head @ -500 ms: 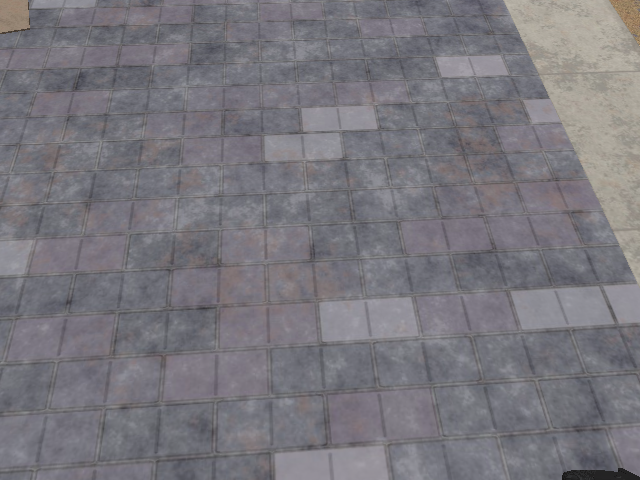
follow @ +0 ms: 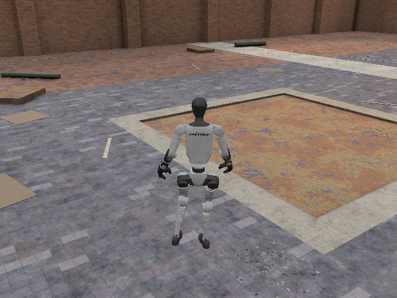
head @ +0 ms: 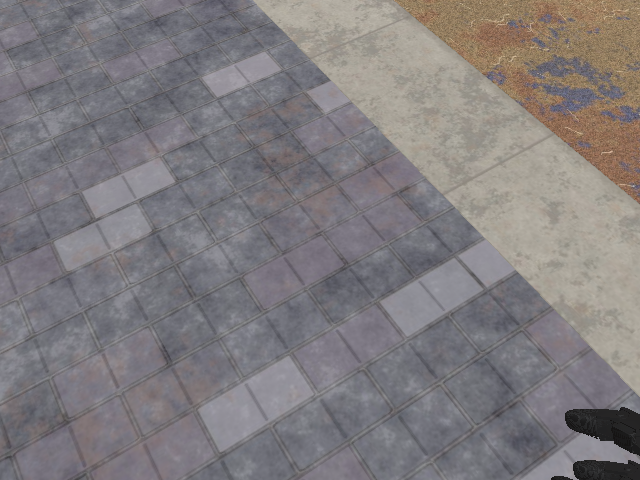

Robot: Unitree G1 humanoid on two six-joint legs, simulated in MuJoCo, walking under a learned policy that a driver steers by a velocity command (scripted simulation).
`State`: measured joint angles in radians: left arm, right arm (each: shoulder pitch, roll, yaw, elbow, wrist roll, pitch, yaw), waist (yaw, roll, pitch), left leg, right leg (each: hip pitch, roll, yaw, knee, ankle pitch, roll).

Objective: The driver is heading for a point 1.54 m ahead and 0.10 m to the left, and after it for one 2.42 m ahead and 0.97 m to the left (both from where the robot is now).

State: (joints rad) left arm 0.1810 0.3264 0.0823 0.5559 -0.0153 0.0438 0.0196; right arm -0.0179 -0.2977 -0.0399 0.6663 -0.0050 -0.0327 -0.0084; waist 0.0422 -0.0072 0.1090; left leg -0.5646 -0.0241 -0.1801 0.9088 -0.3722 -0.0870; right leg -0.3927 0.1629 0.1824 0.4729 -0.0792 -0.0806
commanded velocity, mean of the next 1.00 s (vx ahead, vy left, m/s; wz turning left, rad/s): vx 0.26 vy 0.00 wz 0.14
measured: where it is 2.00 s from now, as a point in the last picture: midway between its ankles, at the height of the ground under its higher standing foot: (183, 236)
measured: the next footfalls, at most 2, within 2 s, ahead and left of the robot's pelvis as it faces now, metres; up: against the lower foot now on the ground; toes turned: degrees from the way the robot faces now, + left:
left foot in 0.16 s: +0.17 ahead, +0.16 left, +0.00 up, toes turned -19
right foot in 0.50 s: +0.03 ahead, -0.05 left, +0.00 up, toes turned -4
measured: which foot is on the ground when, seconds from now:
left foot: up 0.00-0.14, down 0.16-0.52, up 0.54-0.96, down 0.98-1.00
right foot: down 0.00-0.16, up 0.18-0.48, down 0.50-1.00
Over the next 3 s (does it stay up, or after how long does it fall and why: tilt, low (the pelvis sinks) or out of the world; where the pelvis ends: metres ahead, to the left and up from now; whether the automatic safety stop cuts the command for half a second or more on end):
stays up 1.78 -0.12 0.00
